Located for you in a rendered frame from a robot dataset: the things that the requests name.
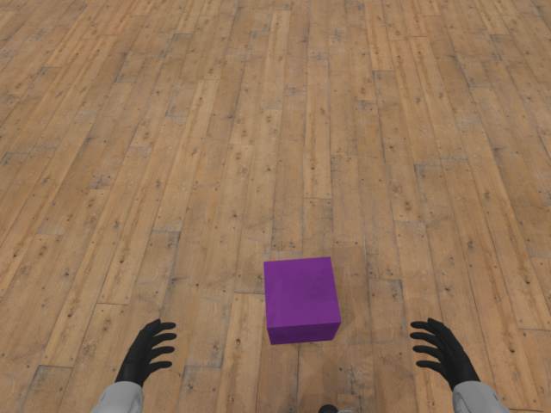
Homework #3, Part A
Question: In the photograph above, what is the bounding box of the right robot forearm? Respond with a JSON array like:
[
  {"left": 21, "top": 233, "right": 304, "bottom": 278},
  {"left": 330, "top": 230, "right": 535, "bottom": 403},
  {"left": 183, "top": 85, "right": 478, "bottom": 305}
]
[{"left": 453, "top": 381, "right": 511, "bottom": 413}]

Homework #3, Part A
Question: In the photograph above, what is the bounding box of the carton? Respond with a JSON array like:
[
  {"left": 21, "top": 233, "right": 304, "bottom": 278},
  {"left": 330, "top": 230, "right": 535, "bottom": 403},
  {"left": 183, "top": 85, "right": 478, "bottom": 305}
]
[{"left": 263, "top": 256, "right": 342, "bottom": 345}]

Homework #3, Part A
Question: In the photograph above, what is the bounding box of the left robot forearm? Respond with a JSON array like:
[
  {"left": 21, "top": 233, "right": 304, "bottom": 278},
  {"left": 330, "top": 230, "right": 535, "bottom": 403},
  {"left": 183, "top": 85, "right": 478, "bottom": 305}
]
[{"left": 90, "top": 381, "right": 144, "bottom": 413}]

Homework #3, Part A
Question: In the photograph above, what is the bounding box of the robot right hand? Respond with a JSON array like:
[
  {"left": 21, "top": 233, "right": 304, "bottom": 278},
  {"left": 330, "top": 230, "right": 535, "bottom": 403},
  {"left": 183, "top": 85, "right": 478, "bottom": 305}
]
[{"left": 410, "top": 317, "right": 480, "bottom": 392}]

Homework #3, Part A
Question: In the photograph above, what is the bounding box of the robot left hand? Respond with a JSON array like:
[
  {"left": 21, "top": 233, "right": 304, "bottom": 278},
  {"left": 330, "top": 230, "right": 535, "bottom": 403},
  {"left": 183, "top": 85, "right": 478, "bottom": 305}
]
[{"left": 115, "top": 319, "right": 176, "bottom": 388}]

